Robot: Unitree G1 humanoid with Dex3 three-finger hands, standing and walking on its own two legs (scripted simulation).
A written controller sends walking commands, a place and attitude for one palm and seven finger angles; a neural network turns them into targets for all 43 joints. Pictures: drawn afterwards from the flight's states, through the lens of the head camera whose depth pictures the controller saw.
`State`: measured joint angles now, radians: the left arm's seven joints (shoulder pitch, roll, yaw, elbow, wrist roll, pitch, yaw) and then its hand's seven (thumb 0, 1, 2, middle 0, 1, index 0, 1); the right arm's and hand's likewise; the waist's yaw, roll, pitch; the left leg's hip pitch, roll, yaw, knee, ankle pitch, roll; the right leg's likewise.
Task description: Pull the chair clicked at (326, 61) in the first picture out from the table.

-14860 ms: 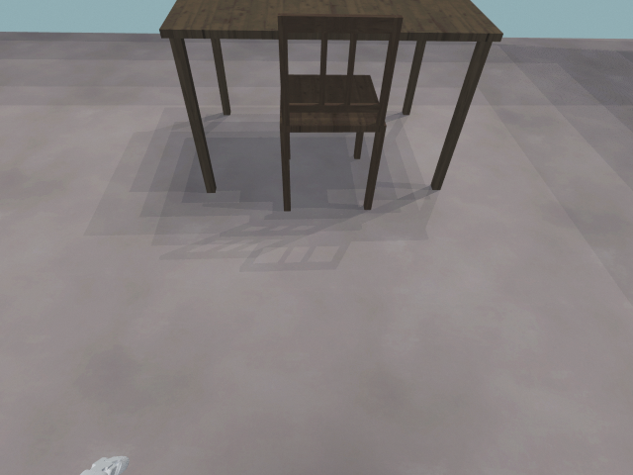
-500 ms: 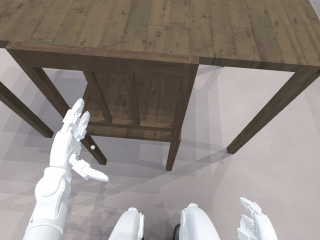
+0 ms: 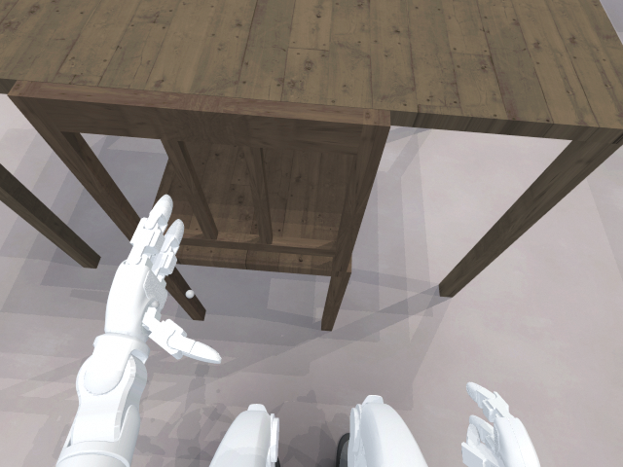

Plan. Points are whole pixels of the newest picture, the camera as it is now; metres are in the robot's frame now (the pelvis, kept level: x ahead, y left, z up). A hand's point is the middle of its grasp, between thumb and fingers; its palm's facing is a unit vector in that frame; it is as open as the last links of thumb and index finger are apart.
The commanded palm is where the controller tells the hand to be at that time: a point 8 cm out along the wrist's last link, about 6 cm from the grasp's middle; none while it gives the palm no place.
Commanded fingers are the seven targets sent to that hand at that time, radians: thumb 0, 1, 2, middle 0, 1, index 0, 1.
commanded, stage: aim the fingers beside a spindle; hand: left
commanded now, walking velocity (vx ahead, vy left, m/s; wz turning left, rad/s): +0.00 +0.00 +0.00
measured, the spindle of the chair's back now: (194, 194) +0.47 +0.18 +0.00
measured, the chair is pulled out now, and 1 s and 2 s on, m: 0.00 0.00 0.00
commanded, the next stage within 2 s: none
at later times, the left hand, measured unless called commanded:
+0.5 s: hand (178, 276) +0.34 +0.17 +0.01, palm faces -0.02 -1.00 -0.05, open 16.9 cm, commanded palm +0.31 +0.22 +0.02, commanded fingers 0.00 -0.50 0.30 -0.06 -0.08 -0.06 -0.08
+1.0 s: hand (182, 287) +0.33 +0.17 +0.02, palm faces -0.06 -1.00 -0.03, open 16.9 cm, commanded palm +0.31 +0.22 +0.03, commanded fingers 0.00 -0.50 0.30 -0.06 -0.08 -0.06 -0.08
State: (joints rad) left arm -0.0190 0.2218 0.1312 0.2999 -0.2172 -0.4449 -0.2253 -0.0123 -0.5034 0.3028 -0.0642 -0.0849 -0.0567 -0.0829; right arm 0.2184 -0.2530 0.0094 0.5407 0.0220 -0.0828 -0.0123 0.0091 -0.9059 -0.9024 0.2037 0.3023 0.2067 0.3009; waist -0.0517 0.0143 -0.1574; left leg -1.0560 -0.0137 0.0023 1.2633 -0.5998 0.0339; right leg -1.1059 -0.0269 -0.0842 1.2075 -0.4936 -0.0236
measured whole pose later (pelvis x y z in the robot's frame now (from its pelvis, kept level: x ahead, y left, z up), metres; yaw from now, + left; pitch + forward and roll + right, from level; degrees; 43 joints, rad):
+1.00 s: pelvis +0.00 +0.00 +0.00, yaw +0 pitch +23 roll -2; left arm -0.03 0.25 0.16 0.30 -0.22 -0.42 -0.22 -0.01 -0.50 0.30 -0.06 -0.08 -0.06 -0.08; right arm 0.21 -0.25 0.01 0.53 0.03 -0.06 -0.01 0.01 -0.91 -0.90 0.20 0.30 0.21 0.30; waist -0.05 0.02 -0.15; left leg -1.06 -0.01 0.00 1.26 -0.60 0.03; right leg -1.11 -0.02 -0.09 1.21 -0.49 -0.03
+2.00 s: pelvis +0.00 +0.00 +0.00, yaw +0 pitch +23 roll -2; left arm -0.03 0.22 0.10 0.29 -0.21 -0.42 -0.22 -0.01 -0.50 0.30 -0.06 -0.08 -0.05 -0.08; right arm 0.21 -0.25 0.01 0.54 0.02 -0.07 -0.02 0.01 -0.91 -0.90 0.20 0.30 0.21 0.30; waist -0.06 0.02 -0.15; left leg -1.06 -0.01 0.00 1.26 -0.60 0.04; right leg -1.10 -0.02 -0.09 1.20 -0.49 -0.02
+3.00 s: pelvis +0.00 +0.00 +0.00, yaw -1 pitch +25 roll -2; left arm -0.46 0.32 0.25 0.71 -0.18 -0.46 -0.21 -0.01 -0.50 0.30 -0.06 -0.08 -0.06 -0.08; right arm 0.25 -0.26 0.02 0.60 0.01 -0.02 -0.01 0.01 -0.91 -0.90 0.20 0.30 0.21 0.30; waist -0.10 0.02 -0.14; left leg -1.12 -0.01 0.00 1.27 -0.59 0.03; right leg -1.17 -0.02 -0.08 1.21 -0.48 -0.03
